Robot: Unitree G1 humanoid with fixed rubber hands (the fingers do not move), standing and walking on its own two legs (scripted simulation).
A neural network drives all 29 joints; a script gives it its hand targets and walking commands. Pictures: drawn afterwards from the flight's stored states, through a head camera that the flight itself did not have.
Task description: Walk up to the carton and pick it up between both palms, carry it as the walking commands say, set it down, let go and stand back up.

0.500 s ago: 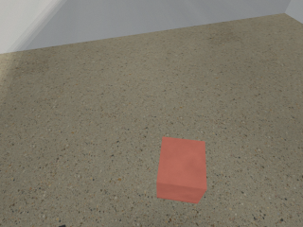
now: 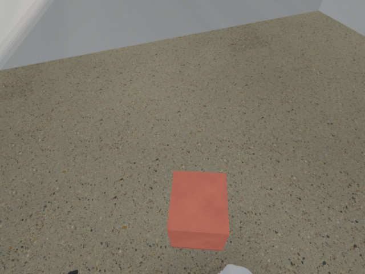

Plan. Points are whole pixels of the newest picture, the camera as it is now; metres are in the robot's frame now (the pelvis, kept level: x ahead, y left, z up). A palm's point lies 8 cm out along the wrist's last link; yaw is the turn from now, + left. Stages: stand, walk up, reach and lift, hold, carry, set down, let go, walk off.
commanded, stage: walk up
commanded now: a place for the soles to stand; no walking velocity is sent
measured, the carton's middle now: (198, 211) +0.48 -0.02 -0.61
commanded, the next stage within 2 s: reach and lift in 1.34 s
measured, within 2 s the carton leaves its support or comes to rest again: neither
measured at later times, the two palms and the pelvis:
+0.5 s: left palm out of the picture +0.12 +0.27 -0.08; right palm out of the picture +0.13 -0.32 -0.10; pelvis +0.03 -0.03 +0.02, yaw +2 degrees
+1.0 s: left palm out of the picture +0.08 +0.27 -0.09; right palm out of the picture +0.09 -0.31 -0.10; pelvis +0.03 -0.02 +0.03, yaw +1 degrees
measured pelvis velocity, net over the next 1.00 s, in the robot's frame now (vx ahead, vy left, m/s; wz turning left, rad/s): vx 0.03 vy -0.02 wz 0.02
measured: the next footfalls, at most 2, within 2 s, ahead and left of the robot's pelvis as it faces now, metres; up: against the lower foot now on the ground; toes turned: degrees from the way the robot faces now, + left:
none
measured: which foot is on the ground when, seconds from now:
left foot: down 0.00-1.00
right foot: down 0.00-1.00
